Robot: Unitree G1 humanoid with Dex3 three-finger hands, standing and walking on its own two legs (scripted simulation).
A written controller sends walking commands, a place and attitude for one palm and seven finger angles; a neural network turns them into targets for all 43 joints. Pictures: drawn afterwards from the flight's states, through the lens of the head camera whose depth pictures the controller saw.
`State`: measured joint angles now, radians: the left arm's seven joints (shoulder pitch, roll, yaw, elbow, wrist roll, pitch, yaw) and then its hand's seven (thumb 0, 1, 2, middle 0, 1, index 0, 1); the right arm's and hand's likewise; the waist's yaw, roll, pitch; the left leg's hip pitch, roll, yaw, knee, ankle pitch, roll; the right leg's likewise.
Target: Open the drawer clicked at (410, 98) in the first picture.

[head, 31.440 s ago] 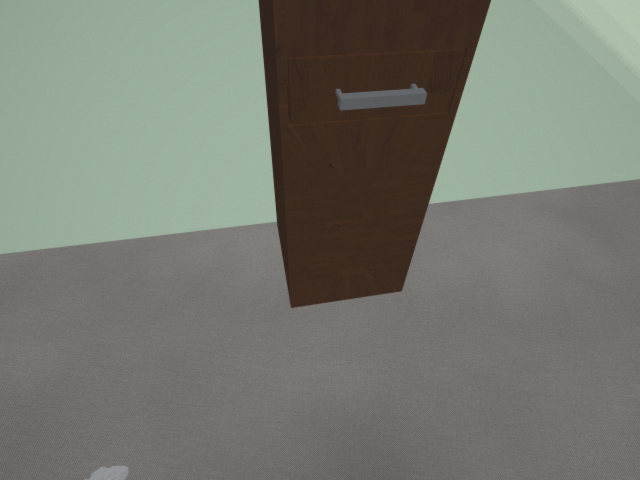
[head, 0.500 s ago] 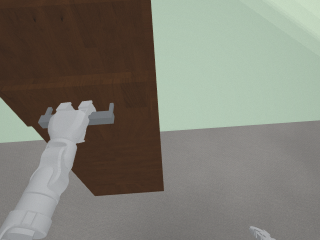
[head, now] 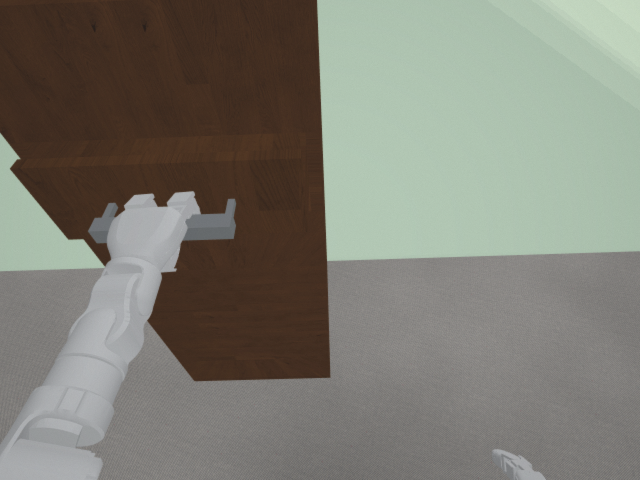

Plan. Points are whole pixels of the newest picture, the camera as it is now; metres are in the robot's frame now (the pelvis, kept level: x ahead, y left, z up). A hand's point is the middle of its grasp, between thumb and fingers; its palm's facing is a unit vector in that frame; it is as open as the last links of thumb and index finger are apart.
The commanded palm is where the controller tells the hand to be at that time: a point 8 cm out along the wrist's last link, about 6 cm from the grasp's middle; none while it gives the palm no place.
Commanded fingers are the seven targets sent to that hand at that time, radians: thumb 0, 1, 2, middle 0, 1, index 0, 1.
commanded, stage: pull the drawer open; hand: left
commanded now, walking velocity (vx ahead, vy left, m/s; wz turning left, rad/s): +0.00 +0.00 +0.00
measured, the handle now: (167, 217) +0.44 +0.25 +0.08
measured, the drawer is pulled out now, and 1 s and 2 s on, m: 0.05 0.18 0.30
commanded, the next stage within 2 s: open the thumb to release the handle in 1.94 s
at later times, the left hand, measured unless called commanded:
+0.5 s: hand (145, 330) +0.27 +0.23 +0.06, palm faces +0.03 -0.11 -0.99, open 6.4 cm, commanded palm +0.23 +0.24 +0.12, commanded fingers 0.00 0.90 0.90 -0.40 -1.35 -0.40 -1.35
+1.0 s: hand (141, 343) +0.26 +0.23 +0.06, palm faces +0.03 -0.08 -1.00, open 6.3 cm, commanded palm +0.23 +0.23 +0.12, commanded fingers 0.00 0.90 0.90 -0.40 -1.35 -0.40 -1.35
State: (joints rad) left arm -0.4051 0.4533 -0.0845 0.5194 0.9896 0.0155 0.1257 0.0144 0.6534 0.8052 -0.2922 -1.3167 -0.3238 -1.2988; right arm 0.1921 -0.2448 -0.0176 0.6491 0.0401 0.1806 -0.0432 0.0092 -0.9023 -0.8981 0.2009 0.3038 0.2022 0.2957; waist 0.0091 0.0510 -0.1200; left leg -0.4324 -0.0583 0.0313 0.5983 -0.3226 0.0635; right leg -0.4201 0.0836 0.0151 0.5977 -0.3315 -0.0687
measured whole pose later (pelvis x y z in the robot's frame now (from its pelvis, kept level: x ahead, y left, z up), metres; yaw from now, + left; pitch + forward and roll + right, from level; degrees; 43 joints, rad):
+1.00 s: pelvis -0.01 -0.01 +0.00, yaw +0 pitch +4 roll +1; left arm 0.11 0.44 -0.09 -0.01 0.95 0.07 0.16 0.03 0.64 0.81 -0.31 -1.33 -0.37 -1.31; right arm 0.09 -0.23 0.02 0.66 0.01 0.14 -0.04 0.01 -0.90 -0.90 0.20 0.30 0.20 0.30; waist 0.08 0.07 -0.08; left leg -0.32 -0.05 0.03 0.56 -0.31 0.05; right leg -0.32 0.09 0.02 0.58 -0.33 -0.08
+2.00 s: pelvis +0.00 +0.00 +0.00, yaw -4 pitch +5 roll +0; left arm 0.86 0.48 0.00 -0.50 0.92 -0.03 0.33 0.04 0.66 0.73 -0.27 -1.32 -0.35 -1.25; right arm 0.09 -0.26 0.03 0.55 0.00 0.12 0.06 0.01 -0.90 -0.90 0.20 0.30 0.20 0.30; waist 0.10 0.08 -0.11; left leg -0.35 -0.02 0.08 0.64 -0.37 0.06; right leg -0.35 0.12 0.07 0.62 -0.35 -0.07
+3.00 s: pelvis -0.03 +0.02 +0.00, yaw +1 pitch +1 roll -1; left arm 0.46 0.38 -0.10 -0.34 1.00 0.07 0.22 0.00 -0.49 0.31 -0.31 -1.20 -0.35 -1.30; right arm 0.11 -0.22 0.03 0.62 -0.01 0.09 0.02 0.01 -0.90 -0.90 0.20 0.30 0.20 0.30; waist 0.14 0.09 -0.06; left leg -0.34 -0.07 0.02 0.64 -0.32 0.08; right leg -0.31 0.07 0.01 0.62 -0.33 -0.05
